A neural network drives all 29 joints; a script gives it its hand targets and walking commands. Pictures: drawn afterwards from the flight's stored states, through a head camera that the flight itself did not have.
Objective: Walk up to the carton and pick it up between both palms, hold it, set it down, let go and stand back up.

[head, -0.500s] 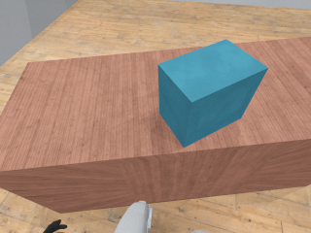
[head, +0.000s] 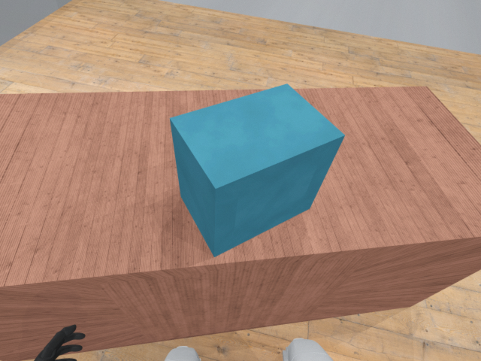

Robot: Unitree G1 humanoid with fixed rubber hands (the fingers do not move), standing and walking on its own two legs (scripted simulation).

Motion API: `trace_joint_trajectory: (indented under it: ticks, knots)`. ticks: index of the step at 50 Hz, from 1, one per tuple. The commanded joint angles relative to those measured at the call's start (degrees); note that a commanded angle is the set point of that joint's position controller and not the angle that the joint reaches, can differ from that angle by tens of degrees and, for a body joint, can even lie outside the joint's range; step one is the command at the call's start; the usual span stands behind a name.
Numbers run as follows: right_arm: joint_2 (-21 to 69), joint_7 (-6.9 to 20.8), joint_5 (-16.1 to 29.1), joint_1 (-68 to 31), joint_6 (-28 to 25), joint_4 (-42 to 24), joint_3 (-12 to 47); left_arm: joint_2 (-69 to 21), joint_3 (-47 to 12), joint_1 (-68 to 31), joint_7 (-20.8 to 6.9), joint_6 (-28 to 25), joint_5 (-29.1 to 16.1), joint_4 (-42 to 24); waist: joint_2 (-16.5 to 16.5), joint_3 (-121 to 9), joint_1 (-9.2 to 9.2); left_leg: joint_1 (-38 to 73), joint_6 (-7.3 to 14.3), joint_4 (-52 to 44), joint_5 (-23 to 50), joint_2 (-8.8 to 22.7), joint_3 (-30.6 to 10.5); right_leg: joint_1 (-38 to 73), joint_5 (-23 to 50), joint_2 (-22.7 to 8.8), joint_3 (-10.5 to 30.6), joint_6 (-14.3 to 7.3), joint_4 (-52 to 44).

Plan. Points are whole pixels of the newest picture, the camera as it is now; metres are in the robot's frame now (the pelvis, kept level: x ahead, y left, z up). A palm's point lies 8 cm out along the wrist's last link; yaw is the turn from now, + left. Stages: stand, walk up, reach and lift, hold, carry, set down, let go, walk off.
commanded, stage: walk up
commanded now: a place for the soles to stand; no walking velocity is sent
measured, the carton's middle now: (250, 170) +0.44 -0.01 +0.03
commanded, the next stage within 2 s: none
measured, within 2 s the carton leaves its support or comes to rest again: neither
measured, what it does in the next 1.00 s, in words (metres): steps on the spot: right foot, then left foot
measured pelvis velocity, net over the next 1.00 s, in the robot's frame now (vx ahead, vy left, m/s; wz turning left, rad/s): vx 0.05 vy -0.01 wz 0.11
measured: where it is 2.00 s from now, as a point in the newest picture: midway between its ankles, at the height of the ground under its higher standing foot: outside the picture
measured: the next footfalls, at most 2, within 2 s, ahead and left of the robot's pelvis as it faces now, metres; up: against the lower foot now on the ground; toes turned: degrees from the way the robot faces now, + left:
right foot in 0.04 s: +0.11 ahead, -0.16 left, +0.00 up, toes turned +3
left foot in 0.34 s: +0.08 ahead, +0.10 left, +0.00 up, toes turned +7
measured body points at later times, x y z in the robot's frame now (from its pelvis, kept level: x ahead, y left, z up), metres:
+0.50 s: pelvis +0.04 -0.02 -0.01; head +0.07 -0.01 +0.44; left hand +0.08 +0.32 -0.11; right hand +0.19 -0.34 -0.10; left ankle +0.09 +0.09 -0.72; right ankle +0.04 -0.18 -0.69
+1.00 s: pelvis +0.05 -0.01 +0.02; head +0.06 +0.02 +0.47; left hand +0.13 +0.31 -0.11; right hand +0.18 -0.30 -0.09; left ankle +0.07 +0.10 -0.72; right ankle +0.07 -0.16 -0.72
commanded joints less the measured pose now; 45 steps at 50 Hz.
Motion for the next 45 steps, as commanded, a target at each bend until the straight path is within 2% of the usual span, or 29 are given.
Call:
trace_joint_trajectory:
  ticks: [1, 2, 3, 4, 5, 6, 8, 9, 11, 13, 15, 18, 19, 20, 21, 22, 23, 24, 28, 29, 30, 32, 33, 35, 36, 39, 40, 43, 45]
  knots:
    - [-12.0, 0.8, 0.5, -3.9, 1.7, -4.6, -3.3, 5.2, 1.6, 11.1, 3.0, -2.7, 0.3, 3.2, 11.0, -5.8, 4.87, -3.0, 7.8, -2.7, -15.3, -0.2, -3.2, 13.1, 4.6, 7.8, -10.1, 1.0, -17.4]
    - [-7.5, 1.0, 1.1, -0.7, 2.2, -3.8, -1.6, 6.3, 1.8, 10.6, 3.6, -3.5, 0.3, 3.8, 2.6, -4.2, 5.96, -9.5, 4.5, 4.8, -15.7, -2.5, -2.4, 17.8, 3.1, 5.7, -3.8, 1.0, -20.3]
    - [-4.0, 1.1, 1.2, 0.0, 2.2, -5.2, -0.6, 10.6, 2.9, 10.1, 4.1, -4.1, 2.2, 2.5, -3.0, -3.9, 5.81, -15.2, 1.9, 14.4, -16.7, -7.0, -2.2, 18.0, -10.2, -3.6, 12.5, -2.2, -27.4]
    - [-4.0, 0.8, 1.3, 0.9, 2.1, -5.8, -0.4, 12.5, 2.6, 5.3, 4.5, -5.1, 2.5, 0.1, -0.5, 0.5, 3.82, -16.6, -0.5, 19.6, -13.7, -6.4, -7.1, 9.2, -12.8, -14.1, 27.5, -4.6, -32.1]
    - [-7.2, 0.0, 2.3, 0.5, 1.9, -4.8, -1.3, 16.6, 3.5, 0.2, 4.8, -5.3, 1.8, -0.1, -8.3, 2.7, 2.77, -17.0, -1.1, 19.7, -13.7, -4.8, -8.2, 7.5, -11.0, -18.5, 29.2, -10.4, -33.9]
    - [-9.7, -0.3, 2.5, -2.7, 1.1, -4.0, -1.2, 15.5, 3.4, -2.3, 4.6, -5.4, 1.2, 0.4, -9.0, 6.0, 3.26, -16.3, -1.4, 18.7, -11.2, -2.6, -8.6, 6.5, -6.5, -17.3, 28.2, -13.2, -32.1]
    - [-10.1, 0.2, 2.2, 0.4, 1.1, -1.2, -2.5, 12.8, 2.5, -2.1, 4.3, -6.4, 0.9, 1.4, -4.4, 4.4, 2.34, -11.2, -0.9, 17.5, -6.9, -3.6, -7.6, 7.7, 9.9, -11.5, 13.7, -10.2, -25.8]
    - [-8.7, 0.4, 2.4, 0.2, 0.8, -1.6, -2.1, 12.5, 2.2, 0.4, 4.3, -6.3, 1.0, 1.7, -6.1, 2.0, 3.70, -10.2, -0.4, 12.5, -8.7, -4.0, -5.2, 11.9, 12.8, -9.9, 10.2, -10.0, -23.2]
    - [-8.2, 1.4, 1.6, -2.1, 1.4, -1.5, -2.5, 12.6, 1.3, 0.1, 4.6, -6.5, 1.3, 3.5, -11.4, 3.0, 3.69, -8.3, 0.2, 11.5, -8.3, -4.0, -2.2, 9.2, 21.2, -10.0, 8.3, -10.8, -22.1]
    - [-7.6, 1.9, 1.6, -4.2, 1.6, -2.7, -2.1, 11.7, 1.4, 2.0, 4.9, -6.0, 0.6, 3.7, -14.8, 1.8, 4.76, -9.0, 1.1, 8.8, -5.5, -6.0, 2.5, 13.9, 42.5, -8.4, 5.0, -9.7, -16.8]
    - [-7.1, 2.4, 1.1, -6.4, 1.9, -3.8, -2.2, 12.3, 1.0, 4.4, 5.7, -5.6, -0.3, 3.4, -7.8, -2.9, 5.16, -4.1, 0.9, 4.3, -2.0, -5.9, 4.0, 14.6, 44.7, -9.5, 4.8, -10.8, -13.9]
    - [-8.1, 2.5, 1.1, -2.4, 2.2, -1.8, -3.0, 11.5, -0.1, 1.4, 6.1, -4.8, -0.7, 2.4, -5.4, -4.0, 1.51, 9.2, 3.3, -5.1, 10.0, -5.8, 1.5, 6.9, 31.3, -5.7, -0.9, -7.0, -5.9]
    - [-10.2, 2.9, 0.2, -2.1, 2.5, -2.9, -3.6, 10.1, -0.8, 4.0, 6.6, -4.6, -1.0, 2.2, 2.5, -7.4, 0.58, 15.3, 5.2, -6.9, 12.1, -2.2, -5.1, 1.9, 21.2, -3.0, -2.6, -5.4, -0.1]
    - [-13.6, 2.9, 0.1, -4.2, 2.3, -3.0, -4.6, 6.1, -1.6, 4.1, 6.6, -4.3, -1.4, 2.7, 17.8, -9.4, 1.36, 17.8, 11.2, -11.5, 10.8, 6.9, -21.8, -5.3, 4.0, 3.8, -8.2, -1.8, 8.8]
    - [-14.1, 3.0, 0.9, -4.5, 2.2, -2.8, -4.8, 7.1, -1.7, 3.3, 7.2, -3.5, -0.9, 3.6, 20.4, -9.4, 0.23, 15.2, 14.9, -14.3, 9.4, 10.9, -25.0, -5.3, -16.3, 3.3, -5.8, -2.2, 11.0]
    - [-11.3, 2.9, 1.1, -4.5, 2.3, -3.0, -3.9, 7.5, -1.6, 4.2, 7.1, -3.6, -0.6, 3.4, 18.7, -7.8, 1.15, 14.3, 15.1, -14.5, 8.3, 10.0, -23.5, -2.9, -17.6, 3.0, -4.8, -2.0, 9.9]
    - [-9.8, 2.6, 1.5, -5.6, 2.5, -3.9, -3.2, 8.6, -1.7, 3.1, 6.6, -3.9, -0.5, 4.7, 11.8, -6.7, 1.46, 10.5, 14.5, -13.9, 6.8, 8.9, -20.0, -2.9, -18.0, 2.7, -3.2, -2.4, 9.3]
    - [-9.9, 2.2, 1.2, -6.9, 2.7, -3.0, -2.9, 8.2, -1.8, 3.6, 6.7, -3.9, -0.5, 5.1, 11.4, -1.8, 1.94, 7.3, 11.4, -12.8, 8.3, 5.9, -14.0, -3.2, -14.8, 2.0, -4.5, -2.4, 4.6]
    - [-7.6, 2.2, 1.4, -12.6, 3.0, -4.1, -1.6, 4.9, -0.9, 6.8, 5.8, -4.8, 0.3, 6.6, 12.7, -1.1, 5.38, 0.0, 8.3, -12.1, 7.0, 3.3, -13.6, 7.7, -0.5, 4.8, -6.5, -1.9, -10.6]
    - [-7.1, 2.5, 1.5, -13.2, 3.3, -3.7, -1.7, 4.9, -0.3, 7.1, 6.0, -4.9, 0.8, 8.4, 13.7, -2.8, 5.62, -3.1, 7.3, -12.4, -0.8, 4.1, -12.6, 13.2, 4.8, 5.7, -6.5, -2.1, -13.8]
    - [-6.0, 2.5, 2.0, -12.9, 3.2, -3.3, -0.7, 6.2, -0.7, 5.7, 5.9, -5.3, 1.1, 7.7, 10.2, -3.5, 4.93, -3.8, 5.5, -9.6, -4.7, 2.6, -11.8, 16.7, 6.9, 4.7, -4.3, -2.1, -19.9]
    - [-3.2, 2.1, 2.4, -14.1, 3.2, -3.2, -0.2, 11.0, 0.1, -0.1, 5.7, -5.8, 2.0, 6.4, -3.8, 0.9, 3.75, -7.9, 0.2, -0.4, -10.2, -4.5, -5.9, 8.2, -15.8, -10.0, 18.6, -7.8, -34.0]
    - [-6.5, 1.9, 2.2, -11.3, 3.4, -0.7, -1.2, 13.3, 0.8, -5.2, 5.3, -5.9, 1.9, 5.8, -2.0, 2.9, 3.21, 1.0, -0.3, 6.1, -12.3, -3.8, -2.5, 0.4, -17.5, -14.9, 21.5, -12.2, -33.9]
    - [-6.5, 2.3, 2.5, -9.2, 2.6, 1.4, -1.2, 9.7, -0.7, -9.2, 4.9, -6.1, 1.3, 5.4, -1.5, 3.0, 0.45, 5.4, -0.2, 1.6, -5.7, -4.4, -2.0, -1.9, -13.4, -8.7, 10.6, -8.6, -32.3]
    - [-4.8, 2.4, 2.4, -9.3, 2.0, 2.2, -1.0, 8.1, -1.2, -9.3, 4.6, -6.3, 1.3, 5.7, -0.1, 3.0, 0.60, 5.8, 0.5, -4.3, -2.5, -4.2, -1.8, 2.1, -3.2, -7.7, 9.6, -7.6, -29.2]
    - [-6.4, 1.7, 1.5, -11.7, 0.3, 3.2, -0.7, 5.6, -2.1, -6.1, 3.6, -5.5, 0.6, 8.1, 3.5, -5.3, 2.43, 15.2, 1.8, -11.9, 11.3, 0.1, -8.1, 5.2, 11.4, -1.5, 1.5, -3.3, -19.6]
    - [-6.8, 1.5, 1.7, -15.6, 0.0, 3.3, 0.1, 4.6, -1.9, -5.3, 3.8, -5.1, 0.1, 9.3, 2.2, -4.7, 5.48, 9.4, 3.1, -11.8, 13.7, 2.7, -13.1, 10.0, 10.5, 1.5, -0.5, -1.8, -20.6]
    - [-5.7, 1.5, 2.3, -14.1, 0.6, 5.7, 0.7, 5.1, -1.9, -8.8, 3.8, -4.9, 0.2, 11.5, 1.4, -4.5, 3.63, 7.9, 1.6, -11.4, 11.5, -1.1, -5.4, 12.3, 5.4, -1.4, 2.0, -2.9, -23.9]
    - [-6.4, 1.3, 2.2, -16.6, 0.1, 7.2, 1.4, 4.8, -2.2, -9.0, 3.7, -4.4, -0.3, 12.7, 5.4, -4.2, 4.86, 7.3, 1.9, -15.9, 12.7, 1.6, -9.5, 15.3, 9.2, 0.5, -1.0, -2.5, -22.1]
